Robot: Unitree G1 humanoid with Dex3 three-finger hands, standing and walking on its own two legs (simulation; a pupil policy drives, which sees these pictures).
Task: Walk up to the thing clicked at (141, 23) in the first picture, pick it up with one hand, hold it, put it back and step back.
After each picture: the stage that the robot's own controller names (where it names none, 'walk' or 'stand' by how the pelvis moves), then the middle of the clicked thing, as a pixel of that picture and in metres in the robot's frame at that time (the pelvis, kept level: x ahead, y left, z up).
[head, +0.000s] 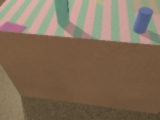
stand; (142, 21) +0.71 -0.29 +0.03
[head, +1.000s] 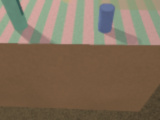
rise first; (105, 18) +0.65 -0.07 +0.06
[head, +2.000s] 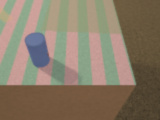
stand; (38, 50) +0.44 +0.20 +0.06
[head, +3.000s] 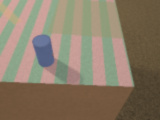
stand; (44, 51) +0.47 +0.17 +0.04
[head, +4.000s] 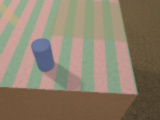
stand; (43, 55) +0.44 +0.17 +0.04
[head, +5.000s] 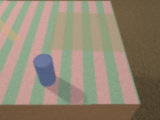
stand; (45, 70) +0.41 +0.16 +0.03
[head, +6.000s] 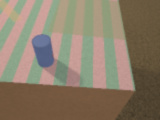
stand; (43, 51) +0.46 +0.16 +0.04
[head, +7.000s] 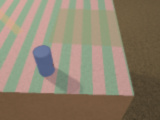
stand; (44, 61) +0.45 +0.17 +0.03
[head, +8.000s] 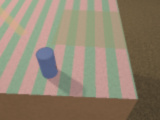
stand; (47, 63) +0.44 +0.16 +0.02
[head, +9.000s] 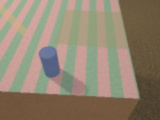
stand; (50, 62) +0.45 +0.15 +0.02
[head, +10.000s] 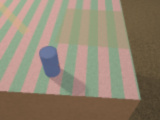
stand; (50, 62) +0.45 +0.15 +0.02
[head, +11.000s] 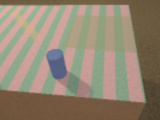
rise first; (57, 64) +0.45 +0.16 +0.03
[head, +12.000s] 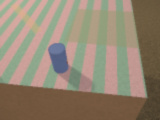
go down; (59, 58) +0.46 +0.15 +0.03
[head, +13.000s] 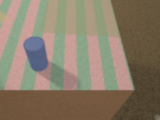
go down; (36, 54) +0.45 +0.14 +0.04
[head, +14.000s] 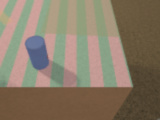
approach; (38, 53) +0.47 +0.15 +0.05
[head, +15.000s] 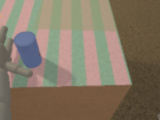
close in; (29, 50) +0.45 +0.17 +0.08
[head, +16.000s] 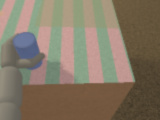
lift; (29, 51) +0.44 +0.17 +0.08
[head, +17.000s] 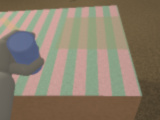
lift; (27, 54) +0.33 +0.16 +0.22
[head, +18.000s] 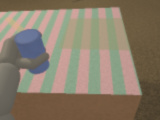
hold; (33, 52) +0.35 +0.16 +0.21
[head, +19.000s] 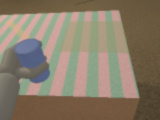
hold; (33, 61) +0.33 +0.16 +0.20
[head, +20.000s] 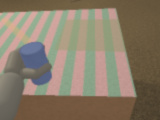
crouch; (37, 63) +0.34 +0.15 +0.17
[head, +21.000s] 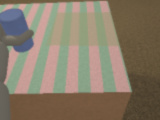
crouch; (17, 31) +0.43 +0.19 +0.22
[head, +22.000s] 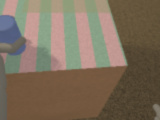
lower; (10, 36) +0.49 +0.19 +0.09
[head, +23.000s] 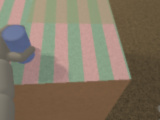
lower; (20, 45) +0.46 +0.18 +0.09
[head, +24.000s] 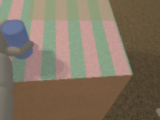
lower; (18, 40) +0.48 +0.18 +0.09
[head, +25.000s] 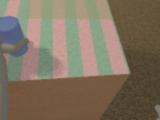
lower; (13, 37) +0.49 +0.19 +0.09
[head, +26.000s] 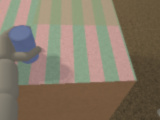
open; (25, 45) +0.46 +0.17 +0.08
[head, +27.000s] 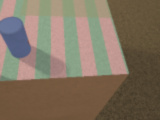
withdraw; (16, 38) +0.47 +0.17 +0.09
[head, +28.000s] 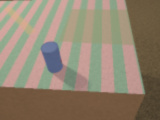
sink last; (52, 57) +0.46 +0.17 +0.06
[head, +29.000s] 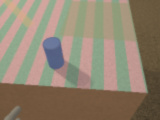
stand; (54, 53) +0.46 +0.15 +0.04
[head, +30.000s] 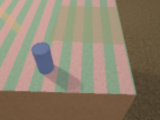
stand; (43, 58) +0.45 +0.18 +0.03
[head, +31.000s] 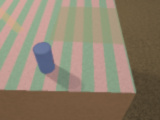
stand; (44, 58) +0.46 +0.17 +0.03
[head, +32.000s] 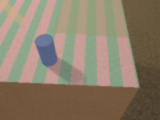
walk; (47, 51) +0.47 +0.16 +0.04
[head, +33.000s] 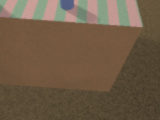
walk; out of the picture +0.74 +0.10 +0.06
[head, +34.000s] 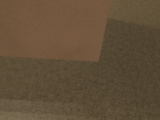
walk; out of the picture +1.13 +0.18 +0.05
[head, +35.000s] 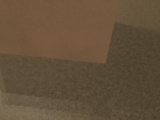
stand; out of the picture +1.20 +0.11 +0.05
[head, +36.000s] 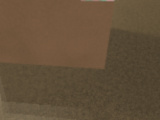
stand; out of the picture +1.19 +0.12 +0.03
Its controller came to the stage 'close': yes
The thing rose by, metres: 0.22
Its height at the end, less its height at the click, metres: +0.00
